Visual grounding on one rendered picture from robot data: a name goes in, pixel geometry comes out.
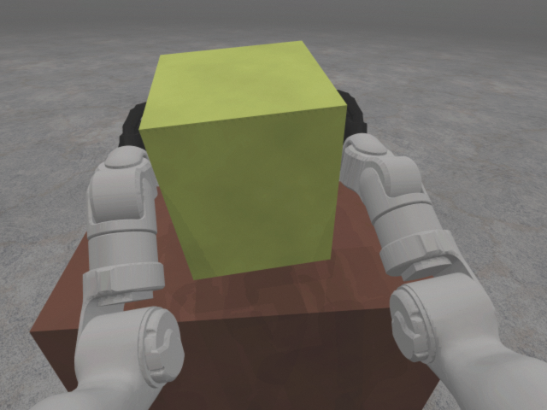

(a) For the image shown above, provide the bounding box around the carton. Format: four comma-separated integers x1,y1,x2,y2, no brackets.
138,41,347,280

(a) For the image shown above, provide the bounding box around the robot right forearm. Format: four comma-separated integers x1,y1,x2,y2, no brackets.
339,133,500,336

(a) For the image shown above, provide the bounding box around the pedestal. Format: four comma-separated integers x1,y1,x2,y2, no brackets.
29,181,440,410

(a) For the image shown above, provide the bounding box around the right robot upper arm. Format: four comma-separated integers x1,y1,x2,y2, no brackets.
390,272,547,410

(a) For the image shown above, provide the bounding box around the left robot upper arm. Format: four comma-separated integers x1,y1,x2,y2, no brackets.
29,306,185,410

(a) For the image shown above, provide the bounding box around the robot right hand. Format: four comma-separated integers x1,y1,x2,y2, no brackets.
337,90,367,145

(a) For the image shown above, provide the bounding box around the robot left hand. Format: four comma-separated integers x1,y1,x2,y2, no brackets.
118,102,147,151

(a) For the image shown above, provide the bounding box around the robot left forearm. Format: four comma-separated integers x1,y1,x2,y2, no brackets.
74,145,165,381

